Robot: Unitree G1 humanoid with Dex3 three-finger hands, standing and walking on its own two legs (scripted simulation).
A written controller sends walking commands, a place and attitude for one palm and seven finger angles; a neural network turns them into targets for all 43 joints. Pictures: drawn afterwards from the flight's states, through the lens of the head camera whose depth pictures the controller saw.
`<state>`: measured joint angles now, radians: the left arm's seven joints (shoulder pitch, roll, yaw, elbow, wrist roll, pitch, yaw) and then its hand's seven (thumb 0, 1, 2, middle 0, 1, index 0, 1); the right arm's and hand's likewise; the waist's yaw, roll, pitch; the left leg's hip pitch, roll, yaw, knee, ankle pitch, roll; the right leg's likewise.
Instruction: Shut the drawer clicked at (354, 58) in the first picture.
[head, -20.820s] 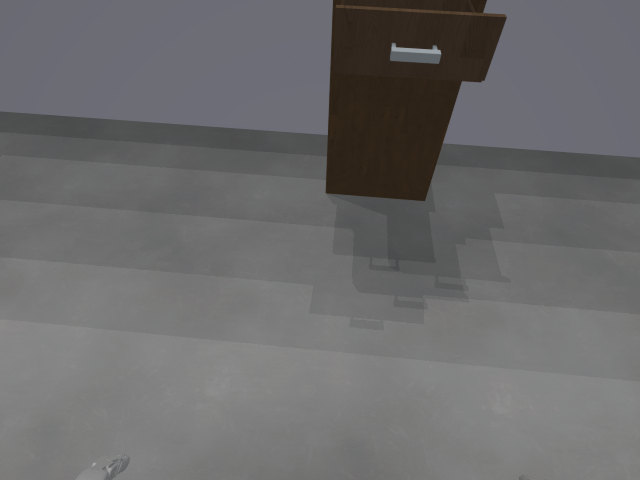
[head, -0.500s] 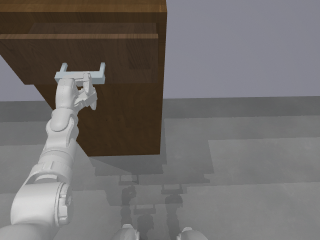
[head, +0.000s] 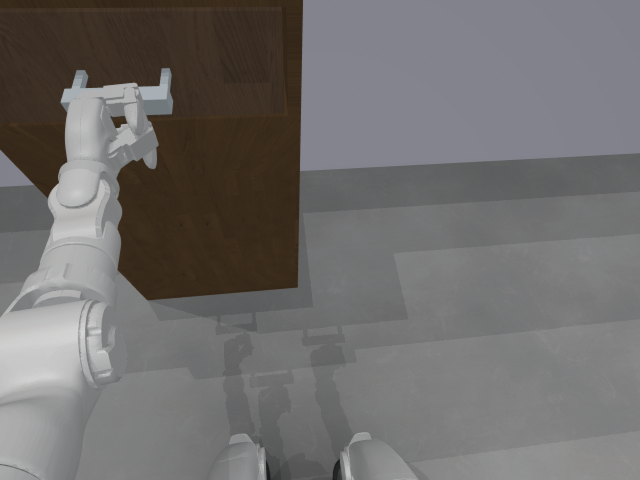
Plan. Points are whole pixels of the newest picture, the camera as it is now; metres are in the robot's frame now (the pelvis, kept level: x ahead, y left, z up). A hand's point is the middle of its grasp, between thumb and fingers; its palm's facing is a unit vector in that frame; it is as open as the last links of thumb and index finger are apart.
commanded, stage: push the drawer shut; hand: left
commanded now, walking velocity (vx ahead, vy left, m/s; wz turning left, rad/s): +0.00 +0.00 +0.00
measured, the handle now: (121, 89) +0.59 +0.21 +0.10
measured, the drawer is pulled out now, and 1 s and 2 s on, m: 0.00 0.00 0.00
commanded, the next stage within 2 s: pull the fist back off the drawer in 0.22 s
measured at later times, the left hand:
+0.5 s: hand (140, 133) +0.52 +0.18 +0.09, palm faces +0.03 -1.00 -0.05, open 2.8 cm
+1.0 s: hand (147, 147) +0.49 +0.17 +0.10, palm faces +0.04 -1.00 -0.03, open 3.2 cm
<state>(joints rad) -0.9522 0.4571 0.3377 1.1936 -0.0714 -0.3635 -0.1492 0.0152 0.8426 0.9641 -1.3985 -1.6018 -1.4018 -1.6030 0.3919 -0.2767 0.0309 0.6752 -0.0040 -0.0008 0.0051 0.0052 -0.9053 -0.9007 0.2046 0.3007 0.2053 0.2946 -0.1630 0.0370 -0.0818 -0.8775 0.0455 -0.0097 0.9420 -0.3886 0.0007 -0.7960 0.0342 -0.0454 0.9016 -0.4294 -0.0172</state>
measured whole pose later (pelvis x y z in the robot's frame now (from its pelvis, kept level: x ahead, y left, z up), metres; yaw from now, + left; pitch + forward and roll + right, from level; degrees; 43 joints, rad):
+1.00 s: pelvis +0.01 +0.02 +0.01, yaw -1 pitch +17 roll -2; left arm -0.73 0.35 0.32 0.96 -0.10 -0.35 -0.10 0.01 0.88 0.91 -1.40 -1.60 -1.40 -1.60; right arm 0.41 -0.26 0.02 0.63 0.01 0.05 0.03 0.01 -0.90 -0.90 0.21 0.30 0.21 0.29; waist -0.14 0.04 -0.11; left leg -0.80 0.04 0.03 0.91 -0.41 0.02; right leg -0.72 0.03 -0.01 0.85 -0.43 0.00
